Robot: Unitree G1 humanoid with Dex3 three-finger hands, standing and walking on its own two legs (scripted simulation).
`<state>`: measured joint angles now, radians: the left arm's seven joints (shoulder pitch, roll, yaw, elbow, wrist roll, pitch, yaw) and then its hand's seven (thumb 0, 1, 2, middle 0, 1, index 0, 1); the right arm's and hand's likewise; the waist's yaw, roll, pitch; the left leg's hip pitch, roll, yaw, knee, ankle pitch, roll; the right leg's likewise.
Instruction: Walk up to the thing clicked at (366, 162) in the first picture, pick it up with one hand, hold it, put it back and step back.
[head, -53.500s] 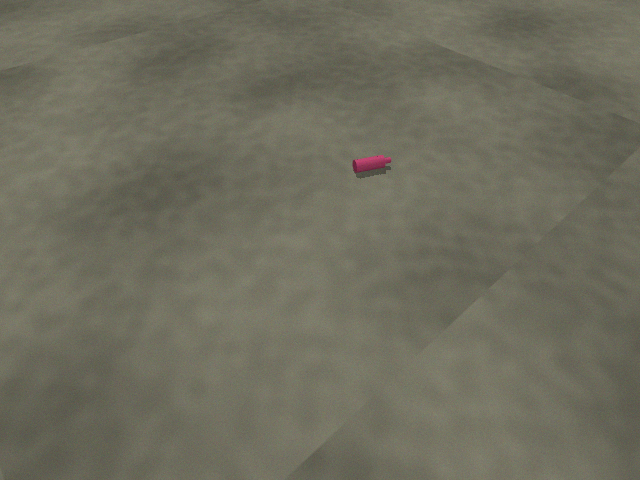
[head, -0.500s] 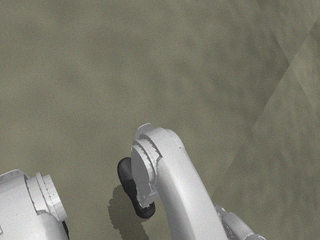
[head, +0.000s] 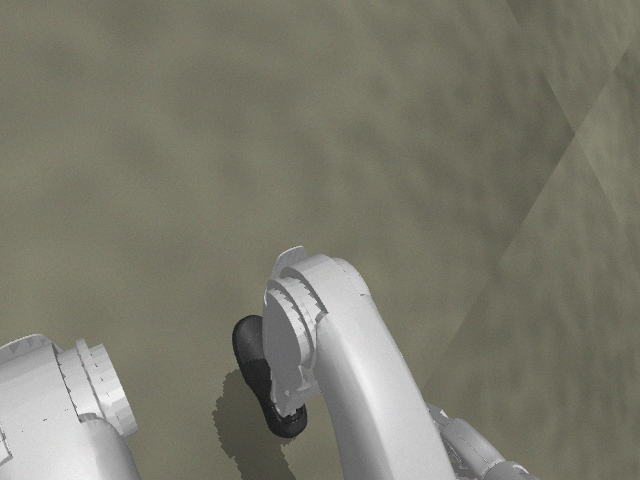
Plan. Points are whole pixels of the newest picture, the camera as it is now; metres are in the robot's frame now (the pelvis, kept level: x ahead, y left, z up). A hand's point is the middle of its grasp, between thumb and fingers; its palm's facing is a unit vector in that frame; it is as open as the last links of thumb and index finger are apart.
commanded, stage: open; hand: left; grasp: from above
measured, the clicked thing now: out of the picture +0.49 +0.34 -0.28
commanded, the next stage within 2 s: withdraw in 0.10 s
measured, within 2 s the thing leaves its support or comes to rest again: neither
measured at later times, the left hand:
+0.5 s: hand out of the picture +0.49 +0.38 -0.17, palm faces -0.27 -0.09 -0.96, open 13.9 cm
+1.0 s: hand out of the picture +0.45 +0.37 -0.11, palm faces -0.49 -0.15 -0.86, open 13.6 cm
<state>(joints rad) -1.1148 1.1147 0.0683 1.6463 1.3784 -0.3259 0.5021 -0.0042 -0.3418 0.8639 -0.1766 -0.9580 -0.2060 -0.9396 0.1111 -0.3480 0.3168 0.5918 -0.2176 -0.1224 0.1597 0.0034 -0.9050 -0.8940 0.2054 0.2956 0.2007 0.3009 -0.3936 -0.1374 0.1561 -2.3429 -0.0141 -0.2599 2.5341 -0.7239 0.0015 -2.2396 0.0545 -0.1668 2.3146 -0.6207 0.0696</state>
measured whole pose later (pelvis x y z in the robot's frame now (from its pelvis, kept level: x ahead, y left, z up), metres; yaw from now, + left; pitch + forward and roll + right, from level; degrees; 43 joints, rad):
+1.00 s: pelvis -0.01 -0.01 +0.04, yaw +6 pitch +33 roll -12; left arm -1.07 0.95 0.06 1.31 1.20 -0.32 0.09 0.00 -0.44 0.95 -0.15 -0.95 -0.15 -0.95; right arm 0.17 -0.36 0.18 0.59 -0.13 0.07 0.08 0.00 -0.91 -0.90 0.20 0.29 0.20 0.30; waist -0.28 -0.02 0.04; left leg -2.29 -0.03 -0.18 2.36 -0.66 0.00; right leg -2.21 0.01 -0.11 2.22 -0.61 0.05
